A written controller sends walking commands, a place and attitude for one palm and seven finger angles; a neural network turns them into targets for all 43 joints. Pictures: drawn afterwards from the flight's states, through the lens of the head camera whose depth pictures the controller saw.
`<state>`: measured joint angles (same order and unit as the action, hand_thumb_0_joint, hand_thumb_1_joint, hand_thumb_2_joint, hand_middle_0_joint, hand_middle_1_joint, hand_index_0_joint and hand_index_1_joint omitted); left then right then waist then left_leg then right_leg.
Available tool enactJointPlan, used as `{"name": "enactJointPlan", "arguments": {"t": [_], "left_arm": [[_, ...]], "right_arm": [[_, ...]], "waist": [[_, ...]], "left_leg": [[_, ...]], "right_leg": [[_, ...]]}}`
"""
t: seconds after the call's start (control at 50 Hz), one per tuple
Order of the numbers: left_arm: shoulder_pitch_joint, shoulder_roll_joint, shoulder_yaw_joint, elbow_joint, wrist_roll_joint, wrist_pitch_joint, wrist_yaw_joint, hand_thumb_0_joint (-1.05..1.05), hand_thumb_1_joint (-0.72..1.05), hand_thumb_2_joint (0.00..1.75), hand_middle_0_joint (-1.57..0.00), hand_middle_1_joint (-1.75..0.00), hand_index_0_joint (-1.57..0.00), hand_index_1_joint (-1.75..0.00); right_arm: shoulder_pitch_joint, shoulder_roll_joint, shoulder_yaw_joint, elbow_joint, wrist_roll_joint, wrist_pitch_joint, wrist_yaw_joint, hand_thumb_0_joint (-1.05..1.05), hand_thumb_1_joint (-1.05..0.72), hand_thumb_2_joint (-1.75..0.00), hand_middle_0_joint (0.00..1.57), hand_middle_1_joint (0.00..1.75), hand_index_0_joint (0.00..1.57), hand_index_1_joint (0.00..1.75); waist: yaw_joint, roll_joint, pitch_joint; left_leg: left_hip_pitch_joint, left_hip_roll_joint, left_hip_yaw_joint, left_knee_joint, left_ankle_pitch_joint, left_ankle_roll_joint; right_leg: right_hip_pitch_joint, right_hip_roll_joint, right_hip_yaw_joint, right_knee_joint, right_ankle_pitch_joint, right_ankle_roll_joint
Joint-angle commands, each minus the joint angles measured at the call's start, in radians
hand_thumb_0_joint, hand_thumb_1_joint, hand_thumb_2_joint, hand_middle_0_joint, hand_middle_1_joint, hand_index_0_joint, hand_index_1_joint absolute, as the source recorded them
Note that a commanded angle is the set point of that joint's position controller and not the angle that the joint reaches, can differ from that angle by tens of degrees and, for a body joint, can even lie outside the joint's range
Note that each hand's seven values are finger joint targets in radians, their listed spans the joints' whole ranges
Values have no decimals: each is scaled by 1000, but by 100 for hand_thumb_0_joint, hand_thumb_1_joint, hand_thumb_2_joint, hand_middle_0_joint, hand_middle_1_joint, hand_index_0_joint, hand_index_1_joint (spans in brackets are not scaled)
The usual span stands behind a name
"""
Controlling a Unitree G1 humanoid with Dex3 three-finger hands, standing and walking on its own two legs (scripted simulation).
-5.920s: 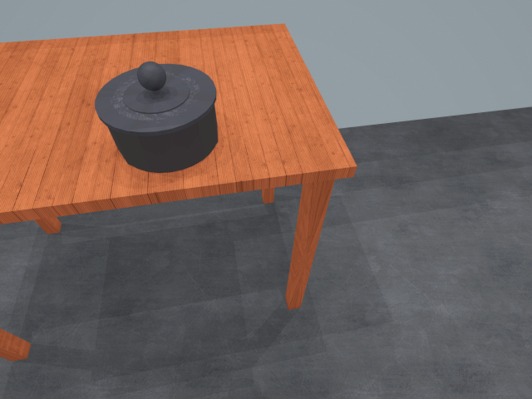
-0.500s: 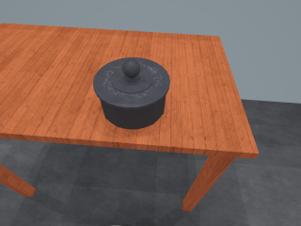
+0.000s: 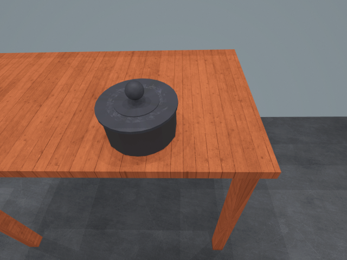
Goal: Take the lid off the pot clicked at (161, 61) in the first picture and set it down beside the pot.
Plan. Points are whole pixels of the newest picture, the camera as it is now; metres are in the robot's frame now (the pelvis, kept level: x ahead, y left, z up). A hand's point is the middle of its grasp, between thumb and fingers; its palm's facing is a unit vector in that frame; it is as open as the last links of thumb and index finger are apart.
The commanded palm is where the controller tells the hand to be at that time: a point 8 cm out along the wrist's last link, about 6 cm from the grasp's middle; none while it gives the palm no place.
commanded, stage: come to a stop and stand still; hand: left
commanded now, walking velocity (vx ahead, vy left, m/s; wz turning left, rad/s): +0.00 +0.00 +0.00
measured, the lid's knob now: (134, 90) +0.46 +0.11 +0.18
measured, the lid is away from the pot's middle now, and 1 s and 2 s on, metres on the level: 0.00 0.00 0.00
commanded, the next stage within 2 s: look again from close up in 0.26 s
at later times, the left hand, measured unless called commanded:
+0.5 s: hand out of the picture +0.05 +0.20 -0.17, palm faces +0.00 -0.98 -0.22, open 7.4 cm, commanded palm none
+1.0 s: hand out of the picture +0.09 +0.21 -0.17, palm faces +0.01 -0.98 -0.22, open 7.4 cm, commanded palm none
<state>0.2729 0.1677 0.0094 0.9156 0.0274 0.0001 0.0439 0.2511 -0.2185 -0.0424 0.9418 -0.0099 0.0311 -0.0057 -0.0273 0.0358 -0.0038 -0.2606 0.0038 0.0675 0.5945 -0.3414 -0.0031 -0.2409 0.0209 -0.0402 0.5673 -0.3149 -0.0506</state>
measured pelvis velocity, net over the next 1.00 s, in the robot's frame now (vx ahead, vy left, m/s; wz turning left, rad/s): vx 0.05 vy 0.03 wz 0.00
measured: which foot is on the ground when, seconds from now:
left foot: up 0.00-0.00, down 0.02-1.00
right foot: down 0.00-1.00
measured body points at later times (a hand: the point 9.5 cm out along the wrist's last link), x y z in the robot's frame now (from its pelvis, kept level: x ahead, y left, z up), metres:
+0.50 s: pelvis +0.03 +0.01 +0.01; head +0.05 +0.02 +0.46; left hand +0.05 +0.25 -0.15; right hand +0.06 -0.22 -0.15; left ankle +0.00 +0.11 -0.73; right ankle -0.01 -0.09 -0.73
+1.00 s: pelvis +0.05 +0.03 +0.01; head +0.07 +0.04 +0.46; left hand +0.09 +0.26 -0.15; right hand +0.08 -0.20 -0.14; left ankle +0.00 +0.11 -0.73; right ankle -0.01 -0.09 -0.73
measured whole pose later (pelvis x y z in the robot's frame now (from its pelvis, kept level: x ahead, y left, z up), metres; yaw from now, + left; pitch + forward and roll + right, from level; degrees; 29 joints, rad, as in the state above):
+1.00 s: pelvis +0.05 +0.03 +0.01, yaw +0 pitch +0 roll +0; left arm 0.25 0.19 0.00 1.03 0.01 0.00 0.05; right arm 0.24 -0.16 0.01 1.06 -0.01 -0.01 -0.04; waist 0.00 -0.02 0.04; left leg -0.12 -0.04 0.08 0.43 -0.31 0.05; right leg -0.12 -0.01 -0.03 0.44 -0.33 0.00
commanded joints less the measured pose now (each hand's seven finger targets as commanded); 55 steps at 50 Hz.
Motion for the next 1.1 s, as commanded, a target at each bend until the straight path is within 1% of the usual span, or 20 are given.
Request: {"name": "enactJointPlan", "arguments": {"t": [0.0, 0.02, 0.04, 0.06, 0.1, 0.14, 0.18, 0.24, 0.28, 0.34, 0.38, 0.44, 0.54, 0.68, 0.76, 0.78, 0.86, 0.88, 1.04, 1.08], "left_arm": [[11, 108, 20, -60, -24, -18, 7, 0, 90, 90, -20, -30, -20, -30], [20, 109, 19, -55, -24, -20, 6, 0, 90, 90, -20, -30, -20, -30], [5, 127, 21, -47, -21, -18, 4, 0, 90, 90, -20, -30, -20, -30], [1, 138, 21, -38, -20, -10, 2, 0, 90, 90, -20, -30, -20, -30], [2, 141, 17, -33, -20, -14, -1, 0, 90, 90, -20, -30, -20, -30], [-2, 145, 13, -25, -20, -23, -1, 0, 90, 90, -20, -30, -20, -30], [-12, 138, 11, -26, -20, -19, -1, 0, 90, 90, -20, -30, -20, -30], [0, 136, 8, -11, -20, -25, -1, 0, 90, 90, -20, -30, -20, -30], [9, 133, 9, -2, -21, -22, -1, 0, 90, 90, -20, -30, -20, -30], [26, 134, 6, 20, -22, -26, 1, 0, 90, 90, -20, -30, -20, -30], [26, 134, 6, 28, -22, -22, 0, 0, 90, 90, -20, -30, -20, -30], [36, 134, 2, 45, -22, -24, 2, 0, 90, 90, -20, -30, -20, -30], [42, 132, 1, 62, -22, -23, 5, 0, 90, 90, -20, -30, -20, -30], [44, 131, 5, 72, -22, -18, 6, 0, 90, 90, -20, -30, -20, -30], [38, 130, 7, 75, -23, -14, 7, 0, 90, 90, -20, -30, -20, -30], [39, 125, 6, 75, -23, -13, 7, 0, 90, 90, -20, -30, -20, -30], [38, 127, 11, 76, -23, -13, 8, 0, 90, 90, -20, -30, -20, -30], [38, 123, 10, 77, -23, -13, 9, 0, 90, 90, -20, -30, -20, -30], [41, 120, 9, 85, -22, -10, 9, 0, 90, 90, -20, -30, -20, -30], [42, 119, 12, 84, -24, -10, 8, 0, 90, 90, -20, -30, -20, -30]], "right_arm": [[-1, -80, 9, -47, -8, -49, -7, 0, -90, -90, 20, 30, 20, 30], [-12, -81, 14, -47, -10, -45, -11, 0, -90, -90, 20, 30, 20, 30], [-26, -68, 19, -40, -9, -41, -13, 0, -90, -90, 20, 30, 20, 30], [-25, -59, 23, -37, -9, -40, -12, 0, -90, -90, 20, 30, 20, 30], [-22, -60, 26, -34, -7, -37, -13, 0, -90, -90, 20, 30, 20, 30], [1, -56, 28, -20, -6, -41, -13, 0, -90, -90, 20, 30, 20, 30], [15, -58, 27, -11, -7, -42, -15, 0, -90, -90, 20, 30, 20, 30], [19, -57, 31, 5, -3, -49, -16, 0, -90, -90, 20, 30, 20, 30], [17, -60, 32, 10, -4, -54, -18, 0, -90, -90, 20, 30, 20, 30], [17, -59, 34, 27, 0, -57, -22, 0, -90, -90, 20, 30, 20, 30], [17, -60, 33, 32, 0, -58, -23, 0, -90, -90, 20, 30, 20, 30], [20, -57, 35, 48, 3, -57, -25, 0, -90, -90, 20, 30, 20, 30], [29, -60, 34, 64, 2, -60, -29, 0, -90, -90, 20, 30, 20, 30], [29, -61, 32, 73, 2, -63, -33, 0, -90, -90, 20, 30, 20, 30], [35, -58, 32, 80, 1, -62, -35, 0, -90, -90, 20, 30, 20, 30], [32, -64, 32, 79, 1, -62, -35, 0, -90, -90, 20, 30, 20, 30], [45, -57, 31, 84, 1, -64, -37, 0, -90, -90, 20, 30, 20, 30], [42, -63, 31, 84, 1, -63, -38, 0, -90, -90, 20, 30, 20, 30], [54, -55, 34, 95, 2, -62, -39, 0, -90, -90, 20, 30, 20, 30], [56, -57, 33, 95, 2, -62, -39, 0, -90, -90, 20, 30, 20, 30]], "waist": [[29, 33, 27], [39, 20, 34], [35, 38, 39], [36, 93, 30], [31, 17, 69], [20, -40, 40], [17, -64, 27], [17, -64, 11], [24, -22, -13], [23, -28, -21], [28, -15, -10], [25, -31, 1], [22, -31, -11], [28, -9, -5], [29, -34, 10], [29, -15, 16], [29, -40, -2], [30, -30, 1], [29, -12, 17], [30, -28, 17]], "left_leg": [[54, 129, -160, -195, 222, 58], [23, 139, -148, -174, 246, 65], [-9, 119, -140, -176, 187, 55], [-15, 114, -147, -200, 138, 47], [-46, 95, -131, -187, 71, 38], [-5, 83, -109, -171, 96, 29], [16, 88, -113, -183, 90, 30], [37, 91, -107, -184, 154, 31], [54, 100, -114, -189, 195, 35], [79, 103, -108, -181, 251, 35], [81, 106, -112, -181, 275, 37], [94, 107, -109, -182, 293, 37], [125, 112, -109, -183, 356, 39], [152, 116, -115, -183, 450, 45], [159, 119, -120, -196, 459, 49], [160, 118, -119, -196, 466, 49], [180, 120, -123, -195, 513, 52], [183, 118, -124, -193, 520, 52], [190, 116, -123, -212, 495, 54], [192, 118, -125, -209, 500, 56]], "right_leg": [[-55, -86, 113, -112, 98, 13], [-19, -83, 112, -138, 129, 15], [11, -99, 121, -158, 118, 11], [23, -99, 117, -157, 81, 8], [15, -106, 145, -199, 41, -2], [18, -126, 171, -221, 65, -10], [12, -119, 155, -221, 46, -7], [33, -123, 155, -210, 138, -5], [53, -116, 132, -185, 177, -1], [68, -124, 136, -176, 272, -1], [64, -120, 123, -169, 272, 2], [65, -124, 127, -173, 304, 2], [82, -126, 118, -163, 351, 1], [92, -124, 99, -154, 364, 5], [94, -121, 92, -156, 350, 6], [88, -122, 93, -154, 342, 7], [109, -123, 84, -150, 372, 8], [106, -127, 85, -150, 374, 7], [103, -131, 86, -163, 336, 9], [105, -128, 82, -164, 337, 10]]}}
